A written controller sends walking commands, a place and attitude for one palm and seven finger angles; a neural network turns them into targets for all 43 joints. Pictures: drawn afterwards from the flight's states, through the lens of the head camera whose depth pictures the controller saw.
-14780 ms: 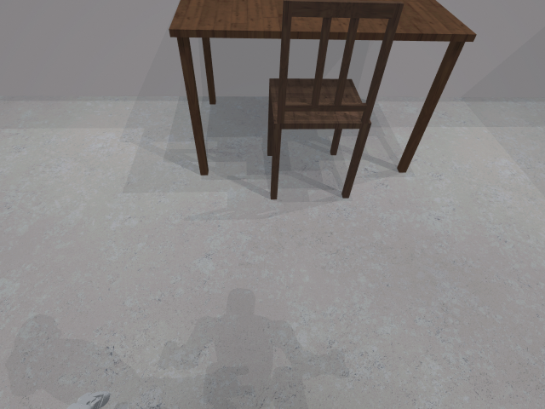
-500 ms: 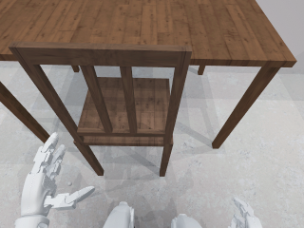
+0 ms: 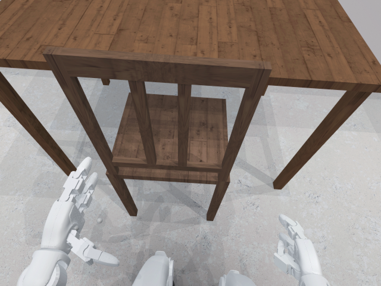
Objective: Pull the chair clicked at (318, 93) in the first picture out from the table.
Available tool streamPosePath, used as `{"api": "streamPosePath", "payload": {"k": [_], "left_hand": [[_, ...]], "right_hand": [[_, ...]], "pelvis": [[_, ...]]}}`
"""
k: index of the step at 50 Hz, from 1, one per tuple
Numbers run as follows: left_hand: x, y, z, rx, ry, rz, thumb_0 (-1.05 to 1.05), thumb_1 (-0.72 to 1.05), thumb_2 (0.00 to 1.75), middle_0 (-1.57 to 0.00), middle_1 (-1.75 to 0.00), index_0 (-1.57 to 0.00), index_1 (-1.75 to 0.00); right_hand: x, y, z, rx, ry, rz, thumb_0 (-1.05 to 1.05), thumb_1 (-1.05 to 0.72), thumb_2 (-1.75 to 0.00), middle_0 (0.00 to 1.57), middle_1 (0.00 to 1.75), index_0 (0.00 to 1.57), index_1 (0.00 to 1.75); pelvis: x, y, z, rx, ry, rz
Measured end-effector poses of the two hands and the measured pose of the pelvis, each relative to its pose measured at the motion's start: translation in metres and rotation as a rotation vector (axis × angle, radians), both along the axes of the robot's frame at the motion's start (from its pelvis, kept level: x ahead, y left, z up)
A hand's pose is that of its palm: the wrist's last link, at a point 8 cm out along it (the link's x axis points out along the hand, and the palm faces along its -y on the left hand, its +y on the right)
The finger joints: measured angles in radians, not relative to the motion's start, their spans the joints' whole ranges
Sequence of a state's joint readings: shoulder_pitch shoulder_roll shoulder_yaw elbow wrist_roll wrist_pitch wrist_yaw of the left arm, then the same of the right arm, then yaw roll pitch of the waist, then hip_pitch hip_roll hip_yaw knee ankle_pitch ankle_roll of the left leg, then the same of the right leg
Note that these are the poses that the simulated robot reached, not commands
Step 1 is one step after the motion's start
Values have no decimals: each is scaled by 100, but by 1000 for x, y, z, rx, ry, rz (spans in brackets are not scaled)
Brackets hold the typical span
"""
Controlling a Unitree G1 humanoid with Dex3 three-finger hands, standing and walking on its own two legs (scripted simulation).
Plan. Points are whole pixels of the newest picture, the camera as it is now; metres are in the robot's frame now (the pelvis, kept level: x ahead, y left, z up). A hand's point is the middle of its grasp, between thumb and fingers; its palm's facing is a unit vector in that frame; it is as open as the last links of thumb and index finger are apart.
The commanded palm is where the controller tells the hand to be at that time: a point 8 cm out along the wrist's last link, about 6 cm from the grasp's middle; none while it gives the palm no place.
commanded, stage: raise the hand toward the chair's back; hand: left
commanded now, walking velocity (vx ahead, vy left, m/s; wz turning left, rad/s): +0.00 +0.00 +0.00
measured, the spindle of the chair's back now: (145, 129) +0.46 +0.15 +0.01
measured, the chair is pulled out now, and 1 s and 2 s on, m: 0.00 0.00 0.00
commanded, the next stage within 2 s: aim the fingers beside a spindle in 0.66 s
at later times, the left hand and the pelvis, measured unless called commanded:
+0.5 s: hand (90, 203) +0.25 +0.21 +0.05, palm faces +0.05 -1.00 -0.05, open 16.9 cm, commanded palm +0.23 +0.26 +0.05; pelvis +0.01 +0.00 +0.01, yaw +0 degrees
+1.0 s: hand (111, 208) +0.25 +0.17 +0.03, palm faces -0.02 -1.00 -0.03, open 17.0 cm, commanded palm +0.24 +0.24 +0.04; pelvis +0.00 -0.02 +0.00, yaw +0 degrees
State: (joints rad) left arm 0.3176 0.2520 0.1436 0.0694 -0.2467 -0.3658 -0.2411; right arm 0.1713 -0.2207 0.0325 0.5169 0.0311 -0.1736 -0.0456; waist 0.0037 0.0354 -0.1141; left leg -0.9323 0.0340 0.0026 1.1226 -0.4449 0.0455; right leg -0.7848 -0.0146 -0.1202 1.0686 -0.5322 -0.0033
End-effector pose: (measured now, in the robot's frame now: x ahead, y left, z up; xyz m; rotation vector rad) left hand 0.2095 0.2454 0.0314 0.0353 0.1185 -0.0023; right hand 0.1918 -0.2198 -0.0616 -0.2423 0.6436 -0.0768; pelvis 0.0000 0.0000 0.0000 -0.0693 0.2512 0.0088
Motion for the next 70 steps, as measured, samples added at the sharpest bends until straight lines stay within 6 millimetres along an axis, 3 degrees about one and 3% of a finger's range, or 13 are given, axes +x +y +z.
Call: {"api": "streamPosePath", "payload": {"k": [8,12,17,21,25,32,40,49,57,65,70], "left_hand": [[10,19,26,32,-115,60,-2,-50,30,-7,-9,-7,-8],[19,24,20,30,-82,45,-1,-50,30,-6,-8,-6,-8],[20,14,8,-2,5,-12,-2,-50,30,-6,-8,-6,-8],[18,11,16,3,-44,10,-2,-50,30,-6,-8,-6,-8],[19,15,22,21,-103,53,-2,-50,30,-7,-8,-6,-8],[18,8,10,10,-29,9,-2,-50,30,-6,-8,-6,-8],[15,5,26,24,-107,45,-2,-50,30,-7,-8,-6,-8],[21,-15,3,-6,-35,-10,-2,-50,30,-6,-8,-6,-8],[35,-17,11,17,-118,26,-2,-50,30,-7,-8,-7,-8],[41,-30,-7,-5,-37,-9,-2,-50,30,-6,-8,-6,-8],[44,-37,-4,0,-89,1,-2,-50,30,-6,-8,-6,-8]], "right_hand": [[-19,-5,-2,-25,64,-23,1,-90,-90,20,30,20,30],[-28,-12,-5,-32,94,-42,1,-90,-90,20,30,20,30],[-36,-21,-1,-42,99,-81,1,-90,-90,20,30,20,30],[-39,-25,3,-51,93,-89,1,-90,-90,20,30,20,29],[-36,-27,1,-51,95,-73,1,-90,-90,20,30,20,29],[-28,-25,-2,-29,82,-61,1,-90,-90,20,30,20,29],[-21,-25,-2,-11,56,-47,1,-90,-90,20,30,20,29],[-24,-34,-10,-19,68,-47,1,-90,-90,20,30,20,30],[-33,-45,-18,-21,103,-64,1,-90,-90,20,30,20,29],[-40,-51,-25,-15,126,-84,1,-90,-90,20,30,20,29],[-40,-53,-28,-20,134,-83,1,-90,-90,20,30,20,29]], "pelvis": [[3,2,5,-1,-4,-1],[3,3,5,-3,-2,0],[5,4,8,0,-3,-9],[7,3,10,3,-4,-13],[6,0,7,5,-1,-9],[5,-3,6,5,-1,-8],[6,-9,7,11,-5,-6],[2,-15,1,15,8,-6],[2,-22,-2,21,19,-11],[2,-24,-5,27,31,-17],[3,-25,-8,31,39,-21]]}}
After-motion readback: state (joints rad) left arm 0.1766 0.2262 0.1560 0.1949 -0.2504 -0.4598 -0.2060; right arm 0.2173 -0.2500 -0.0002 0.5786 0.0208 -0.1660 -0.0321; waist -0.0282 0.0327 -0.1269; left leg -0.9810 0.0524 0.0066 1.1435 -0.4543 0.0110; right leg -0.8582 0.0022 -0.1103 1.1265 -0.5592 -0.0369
